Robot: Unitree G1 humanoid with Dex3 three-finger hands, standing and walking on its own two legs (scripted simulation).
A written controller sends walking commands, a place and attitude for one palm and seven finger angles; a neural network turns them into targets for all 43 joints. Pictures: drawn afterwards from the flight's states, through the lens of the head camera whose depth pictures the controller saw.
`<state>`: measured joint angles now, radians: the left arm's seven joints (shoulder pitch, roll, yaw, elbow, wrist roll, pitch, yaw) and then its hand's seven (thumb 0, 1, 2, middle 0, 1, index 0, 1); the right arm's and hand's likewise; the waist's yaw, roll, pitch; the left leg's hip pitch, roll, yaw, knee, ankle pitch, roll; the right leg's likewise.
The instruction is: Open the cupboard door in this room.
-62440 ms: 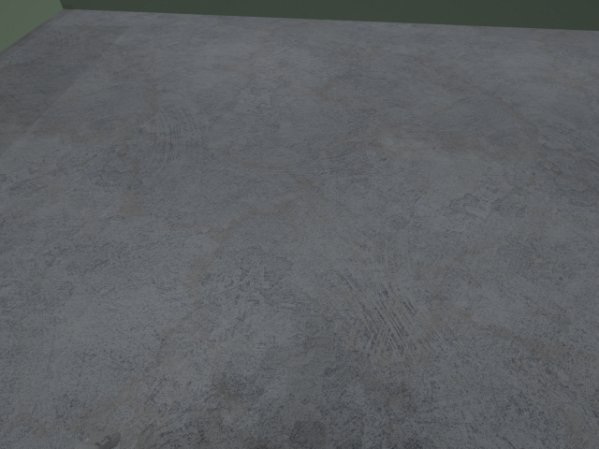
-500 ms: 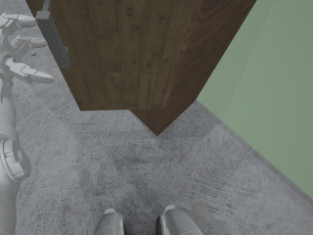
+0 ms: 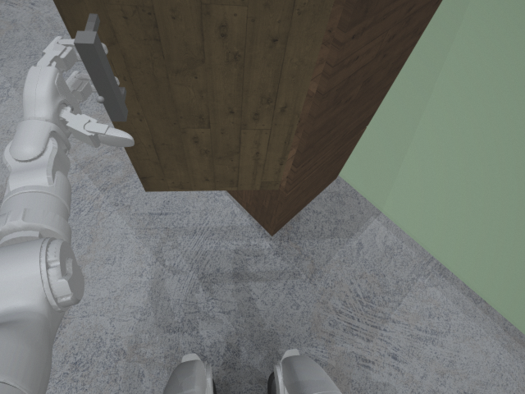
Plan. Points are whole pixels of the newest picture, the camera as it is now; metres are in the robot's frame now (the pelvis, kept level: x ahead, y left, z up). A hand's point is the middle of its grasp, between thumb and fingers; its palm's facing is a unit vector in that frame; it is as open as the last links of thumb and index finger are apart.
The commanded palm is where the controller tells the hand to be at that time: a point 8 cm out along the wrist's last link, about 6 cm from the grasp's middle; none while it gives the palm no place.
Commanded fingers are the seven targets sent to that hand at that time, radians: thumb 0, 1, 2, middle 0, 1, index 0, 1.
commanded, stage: slide the fingers in behind the handle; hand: left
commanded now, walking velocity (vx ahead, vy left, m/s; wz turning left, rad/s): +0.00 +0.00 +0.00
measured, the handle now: (107, 71) +0.58 +0.19 +0.10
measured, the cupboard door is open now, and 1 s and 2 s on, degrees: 50 51 54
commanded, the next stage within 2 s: close the thumb around the handle in 0.80 s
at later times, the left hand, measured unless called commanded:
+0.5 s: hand (120, 101) +0.52 +0.16 +0.10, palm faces -0.01 -1.00 -0.03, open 14.2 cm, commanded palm +0.50 +0.21 +0.09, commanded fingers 0.00 -0.50 0.30 -0.30 -1.20 -0.30 -1.20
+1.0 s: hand (118, 100) +0.52 +0.16 +0.09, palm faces -0.03 -1.00 -0.01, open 13.8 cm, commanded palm +0.50 +0.21 +0.09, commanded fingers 0.00 -0.16 0.44 -0.32 -1.24 -0.32 -1.24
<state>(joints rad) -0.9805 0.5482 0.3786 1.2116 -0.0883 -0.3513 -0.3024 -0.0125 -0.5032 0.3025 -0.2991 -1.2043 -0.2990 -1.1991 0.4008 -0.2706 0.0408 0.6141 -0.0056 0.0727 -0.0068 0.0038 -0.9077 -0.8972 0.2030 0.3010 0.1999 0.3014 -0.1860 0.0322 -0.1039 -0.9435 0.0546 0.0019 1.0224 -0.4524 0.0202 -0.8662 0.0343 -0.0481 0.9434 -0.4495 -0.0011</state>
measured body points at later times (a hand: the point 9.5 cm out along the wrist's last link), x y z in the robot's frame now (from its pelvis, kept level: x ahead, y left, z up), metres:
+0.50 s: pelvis +0.00 -0.01 +0.00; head +0.12 +0.00 +0.44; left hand +0.51 +0.21 +0.10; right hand -0.01 -0.27 -0.11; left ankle +0.01 +0.10 -0.67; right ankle -0.01 -0.13 -0.67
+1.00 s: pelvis +0.00 -0.01 +0.00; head +0.13 +0.01 +0.43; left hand +0.52 +0.22 +0.10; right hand +0.00 -0.27 -0.11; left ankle +0.01 +0.10 -0.67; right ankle -0.01 -0.13 -0.67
